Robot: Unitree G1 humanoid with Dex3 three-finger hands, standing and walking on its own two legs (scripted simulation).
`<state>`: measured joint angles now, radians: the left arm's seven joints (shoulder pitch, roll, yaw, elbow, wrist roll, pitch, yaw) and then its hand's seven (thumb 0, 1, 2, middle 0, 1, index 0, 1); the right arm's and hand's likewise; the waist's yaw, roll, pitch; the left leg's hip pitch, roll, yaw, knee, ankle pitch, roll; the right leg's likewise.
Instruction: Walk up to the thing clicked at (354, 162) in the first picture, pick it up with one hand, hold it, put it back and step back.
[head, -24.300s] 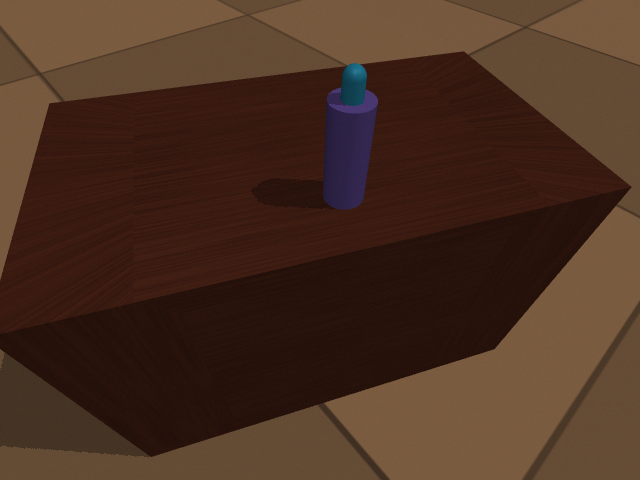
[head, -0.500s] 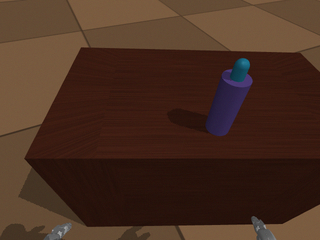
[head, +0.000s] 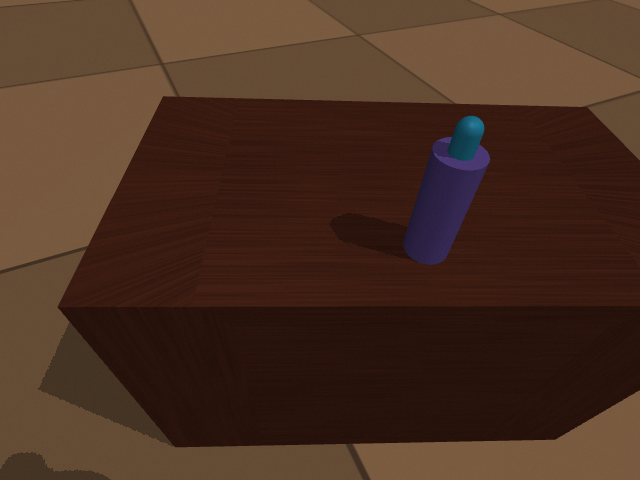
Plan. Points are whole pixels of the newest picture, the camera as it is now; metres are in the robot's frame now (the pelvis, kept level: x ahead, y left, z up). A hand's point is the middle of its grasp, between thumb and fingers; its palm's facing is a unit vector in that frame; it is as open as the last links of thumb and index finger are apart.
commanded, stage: home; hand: right
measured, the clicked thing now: (445, 192) +0.48 -0.19 +0.10
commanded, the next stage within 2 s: stand in 1.10 s
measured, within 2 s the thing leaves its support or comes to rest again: neither
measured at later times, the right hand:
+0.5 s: hand out of the picture +0.08 -0.25 -0.15, palm faces -0.06 +0.93 -0.36, open 17.6 cm
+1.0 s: hand out of the picture +0.08 -0.25 -0.15, palm faces -0.06 +0.93 -0.36, open 17.5 cm
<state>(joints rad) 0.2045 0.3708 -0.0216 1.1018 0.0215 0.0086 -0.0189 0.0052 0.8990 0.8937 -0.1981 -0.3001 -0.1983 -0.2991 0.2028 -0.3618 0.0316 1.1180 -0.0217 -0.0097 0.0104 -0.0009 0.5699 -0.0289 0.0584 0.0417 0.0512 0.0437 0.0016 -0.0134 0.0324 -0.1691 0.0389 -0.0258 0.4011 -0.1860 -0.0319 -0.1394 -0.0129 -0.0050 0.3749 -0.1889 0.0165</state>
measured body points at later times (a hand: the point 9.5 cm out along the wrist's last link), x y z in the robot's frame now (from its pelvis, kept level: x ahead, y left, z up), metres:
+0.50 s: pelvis +0.01 +0.00 +0.00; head +0.01 +0.01 +0.45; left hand +0.07 +0.30 -0.14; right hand +0.09 -0.30 -0.13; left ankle +0.02 +0.14 -0.74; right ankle +0.01 -0.13 -0.74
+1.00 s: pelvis +0.01 +0.00 +0.00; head +0.02 +0.00 +0.45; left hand +0.07 +0.30 -0.13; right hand +0.09 -0.30 -0.13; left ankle +0.02 +0.14 -0.74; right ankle +0.01 -0.13 -0.74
